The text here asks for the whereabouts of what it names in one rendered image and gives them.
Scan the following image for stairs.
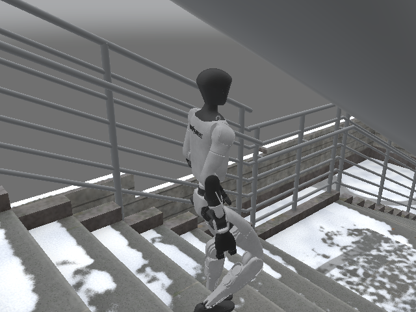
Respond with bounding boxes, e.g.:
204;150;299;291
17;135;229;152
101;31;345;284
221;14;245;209
0;209;388;312
351;203;416;231

